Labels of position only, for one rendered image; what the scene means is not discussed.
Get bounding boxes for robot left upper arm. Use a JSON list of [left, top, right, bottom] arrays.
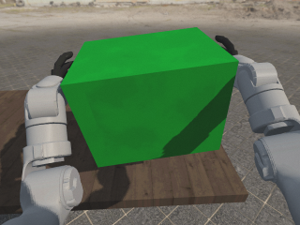
[[2, 165, 83, 225]]

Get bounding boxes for robot left hand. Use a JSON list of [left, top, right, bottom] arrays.
[[51, 52, 74, 79]]

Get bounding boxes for robot right hand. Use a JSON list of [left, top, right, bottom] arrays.
[[215, 35, 238, 56]]

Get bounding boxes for table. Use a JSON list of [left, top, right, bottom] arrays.
[[0, 90, 248, 215]]

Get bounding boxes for carton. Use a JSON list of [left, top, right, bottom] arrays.
[[60, 27, 239, 167]]

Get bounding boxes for robot left forearm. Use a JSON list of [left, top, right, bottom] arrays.
[[20, 75, 72, 210]]

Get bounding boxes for robot right upper arm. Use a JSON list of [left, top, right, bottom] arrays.
[[253, 130, 300, 225]]

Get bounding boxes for robot right forearm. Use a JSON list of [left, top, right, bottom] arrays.
[[233, 54, 300, 137]]

